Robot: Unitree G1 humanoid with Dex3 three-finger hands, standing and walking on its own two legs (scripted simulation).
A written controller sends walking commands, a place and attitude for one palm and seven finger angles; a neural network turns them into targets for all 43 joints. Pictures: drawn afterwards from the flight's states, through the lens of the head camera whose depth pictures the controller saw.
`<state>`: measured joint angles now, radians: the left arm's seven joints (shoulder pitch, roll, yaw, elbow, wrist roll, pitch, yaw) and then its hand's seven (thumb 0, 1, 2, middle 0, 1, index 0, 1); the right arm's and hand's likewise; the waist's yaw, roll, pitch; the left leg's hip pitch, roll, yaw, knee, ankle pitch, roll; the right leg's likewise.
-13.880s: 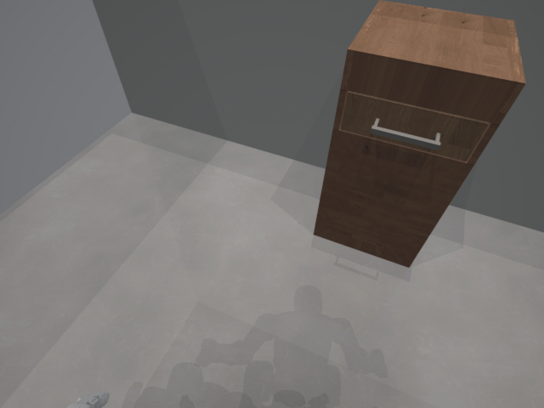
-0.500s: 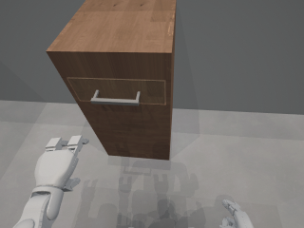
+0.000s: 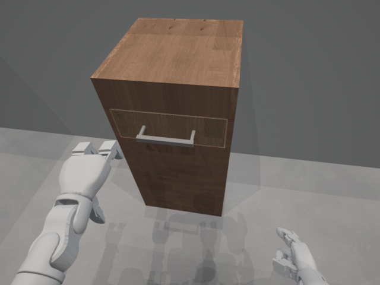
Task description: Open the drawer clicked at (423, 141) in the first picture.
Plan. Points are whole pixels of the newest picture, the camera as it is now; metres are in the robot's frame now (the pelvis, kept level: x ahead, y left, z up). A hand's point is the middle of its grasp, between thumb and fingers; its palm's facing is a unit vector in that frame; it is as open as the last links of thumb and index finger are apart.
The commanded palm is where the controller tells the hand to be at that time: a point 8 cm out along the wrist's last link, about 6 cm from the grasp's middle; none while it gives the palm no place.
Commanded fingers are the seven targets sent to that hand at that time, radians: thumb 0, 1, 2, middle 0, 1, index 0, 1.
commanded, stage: raise the hand with hooked fingers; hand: left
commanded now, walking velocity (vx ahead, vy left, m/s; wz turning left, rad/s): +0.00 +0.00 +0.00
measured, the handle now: (166, 136) +0.57 +0.17 -0.09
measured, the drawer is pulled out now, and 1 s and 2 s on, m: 0.00 0.00 0.00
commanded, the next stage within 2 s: move the hooked fingers above the handle in 0.56 s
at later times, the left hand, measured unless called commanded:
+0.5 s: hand (104, 170) +0.31 +0.23 +0.08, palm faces +0.02 -0.08 -1.00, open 13.9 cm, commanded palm +0.29 +0.23 +0.14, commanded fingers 0.00 -0.50 0.30 -0.30 -1.20 -0.30 -1.20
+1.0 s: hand (121, 165) +0.34 +0.21 +0.05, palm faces -0.02 -0.05 -1.00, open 13.9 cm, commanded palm +0.33 +0.22 +0.11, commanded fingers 0.00 -0.50 0.30 -0.30 -1.20 -0.30 -1.20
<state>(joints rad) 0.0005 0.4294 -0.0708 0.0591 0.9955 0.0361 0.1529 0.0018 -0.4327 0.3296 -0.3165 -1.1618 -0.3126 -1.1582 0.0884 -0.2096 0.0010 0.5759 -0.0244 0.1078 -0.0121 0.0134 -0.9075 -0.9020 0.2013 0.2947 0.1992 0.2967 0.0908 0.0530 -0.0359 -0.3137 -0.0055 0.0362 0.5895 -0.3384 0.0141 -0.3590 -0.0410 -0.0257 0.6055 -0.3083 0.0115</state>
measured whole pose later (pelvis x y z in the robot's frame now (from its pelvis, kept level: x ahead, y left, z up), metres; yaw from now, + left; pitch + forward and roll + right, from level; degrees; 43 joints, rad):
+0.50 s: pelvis +0.01 -0.01 +0.01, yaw +0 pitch +4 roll +0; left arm -0.05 0.47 -0.02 0.06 0.95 -0.08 0.10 0.00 -0.49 0.30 -0.32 -1.20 -0.32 -1.20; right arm 0.17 -0.26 -0.04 0.63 -0.02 0.13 -0.01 0.01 -0.91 -0.90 0.20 0.29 0.20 0.30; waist 0.08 0.06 -0.01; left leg -0.28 0.00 0.03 0.50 -0.30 0.01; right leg -0.33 -0.03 -0.03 0.52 -0.27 0.01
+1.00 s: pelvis -0.01 -0.01 +0.00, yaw +1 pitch +6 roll +1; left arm -0.30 0.43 -0.09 0.38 1.02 -0.11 0.15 0.00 -0.49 0.30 -0.32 -1.20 -0.32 -1.20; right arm 0.16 -0.23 -0.03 0.64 -0.01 0.11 -0.03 0.01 -0.91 -0.90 0.20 0.29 0.20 0.30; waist 0.06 0.05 -0.04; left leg -0.37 0.01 0.02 0.56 -0.30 0.00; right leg -0.41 -0.03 -0.04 0.58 -0.28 -0.01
